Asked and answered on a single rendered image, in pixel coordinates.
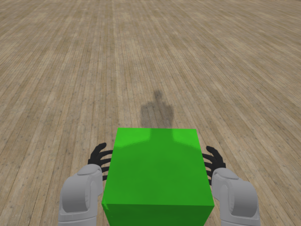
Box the left robot hand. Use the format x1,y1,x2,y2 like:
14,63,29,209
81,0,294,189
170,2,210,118
88,143,113,181

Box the robot left forearm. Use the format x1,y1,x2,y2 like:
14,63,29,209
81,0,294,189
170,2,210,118
58,164,103,226

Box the carton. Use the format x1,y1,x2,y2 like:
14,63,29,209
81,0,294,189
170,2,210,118
102,128,214,226

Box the robot right forearm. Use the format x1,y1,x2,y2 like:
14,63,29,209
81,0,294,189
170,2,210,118
212,168,261,226

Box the right robot hand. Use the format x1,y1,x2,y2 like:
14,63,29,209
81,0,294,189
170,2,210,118
202,146,226,186

